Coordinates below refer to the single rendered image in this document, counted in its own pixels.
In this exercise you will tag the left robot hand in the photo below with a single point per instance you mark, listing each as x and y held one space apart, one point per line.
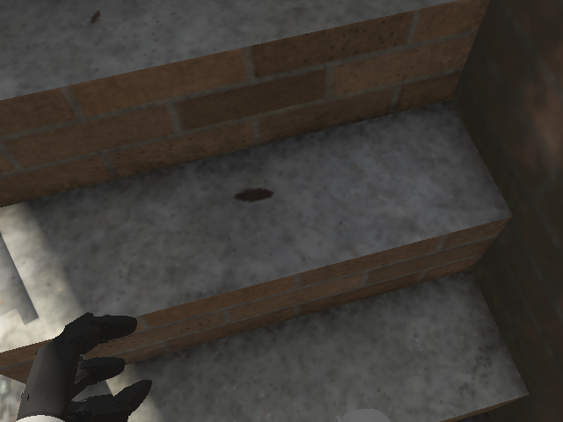
59 373

